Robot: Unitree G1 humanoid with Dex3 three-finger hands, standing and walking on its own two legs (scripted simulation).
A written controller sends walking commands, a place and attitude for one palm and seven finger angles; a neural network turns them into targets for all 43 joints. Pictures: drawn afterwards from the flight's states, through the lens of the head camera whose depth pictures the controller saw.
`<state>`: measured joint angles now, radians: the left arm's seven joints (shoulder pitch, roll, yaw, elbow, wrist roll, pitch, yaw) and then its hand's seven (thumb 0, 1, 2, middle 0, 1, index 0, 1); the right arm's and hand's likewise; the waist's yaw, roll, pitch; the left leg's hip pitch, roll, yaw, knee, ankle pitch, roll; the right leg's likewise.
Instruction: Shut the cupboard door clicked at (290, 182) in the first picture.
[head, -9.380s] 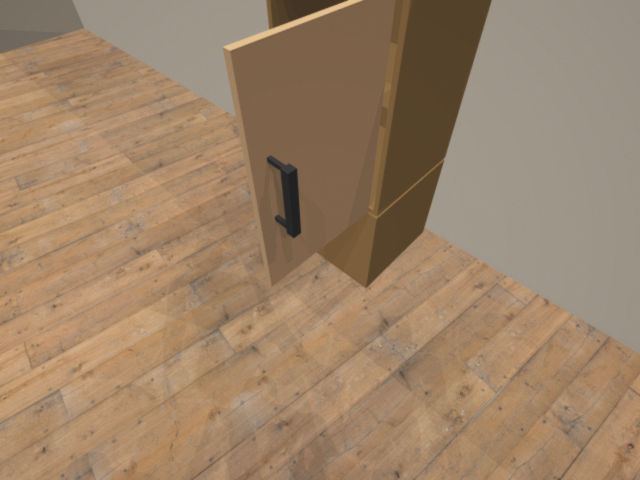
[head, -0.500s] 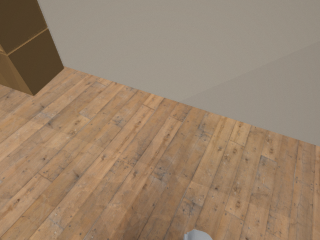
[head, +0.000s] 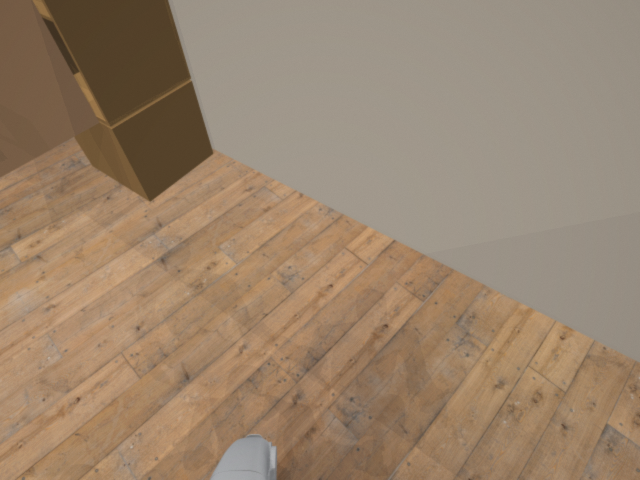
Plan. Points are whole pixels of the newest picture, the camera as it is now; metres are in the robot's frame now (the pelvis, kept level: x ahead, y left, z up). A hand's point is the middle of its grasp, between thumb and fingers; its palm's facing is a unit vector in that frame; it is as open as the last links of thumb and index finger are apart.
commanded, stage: walk to a spot facing it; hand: left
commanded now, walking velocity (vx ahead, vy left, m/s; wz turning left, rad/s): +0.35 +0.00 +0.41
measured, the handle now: out of the picture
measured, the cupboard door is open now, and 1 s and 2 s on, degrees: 88 88 88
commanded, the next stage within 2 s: turn to face it in 1.22 s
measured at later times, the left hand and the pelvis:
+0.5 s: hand (175, 421) +0.22 +0.25 -0.19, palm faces +0.24 -0.96 -0.14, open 7.4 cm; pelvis +0.22 +0.07 -0.01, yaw +10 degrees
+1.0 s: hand (213, 273) +0.49 +0.24 -0.17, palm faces +0.29 -0.94 -0.20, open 7.2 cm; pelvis +0.45 +0.04 -0.01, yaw +16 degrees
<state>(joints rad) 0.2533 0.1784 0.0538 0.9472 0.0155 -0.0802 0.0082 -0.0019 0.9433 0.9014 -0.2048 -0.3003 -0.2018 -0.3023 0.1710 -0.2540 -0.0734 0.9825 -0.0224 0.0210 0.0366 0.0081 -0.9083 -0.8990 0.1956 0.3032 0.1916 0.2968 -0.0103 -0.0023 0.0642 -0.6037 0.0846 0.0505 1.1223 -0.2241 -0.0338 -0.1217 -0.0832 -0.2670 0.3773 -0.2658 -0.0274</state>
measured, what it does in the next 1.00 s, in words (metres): walks ahead, turning left: left foot, then right foot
